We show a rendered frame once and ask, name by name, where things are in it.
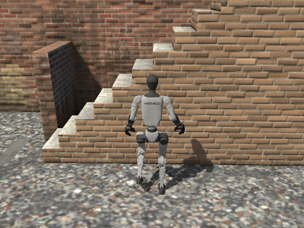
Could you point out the right robot upper arm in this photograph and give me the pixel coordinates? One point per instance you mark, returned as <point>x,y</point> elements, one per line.
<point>169,107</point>

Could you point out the left robot hand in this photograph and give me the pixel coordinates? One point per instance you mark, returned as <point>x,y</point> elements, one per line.
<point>126,131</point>

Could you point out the humanoid robot head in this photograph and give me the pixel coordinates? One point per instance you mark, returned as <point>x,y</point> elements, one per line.
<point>152,82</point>

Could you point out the left robot forearm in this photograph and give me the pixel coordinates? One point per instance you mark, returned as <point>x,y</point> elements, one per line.
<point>129,123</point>

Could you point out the left robot upper arm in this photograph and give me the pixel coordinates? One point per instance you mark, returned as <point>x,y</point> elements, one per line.
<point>134,107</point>

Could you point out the right robot forearm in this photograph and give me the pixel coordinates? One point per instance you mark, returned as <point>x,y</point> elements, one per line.
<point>177,122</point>

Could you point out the right robot hand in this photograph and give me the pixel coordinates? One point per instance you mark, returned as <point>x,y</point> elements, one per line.
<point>182,129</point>

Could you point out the robot left thigh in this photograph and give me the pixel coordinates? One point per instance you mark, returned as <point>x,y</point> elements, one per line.
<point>141,138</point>

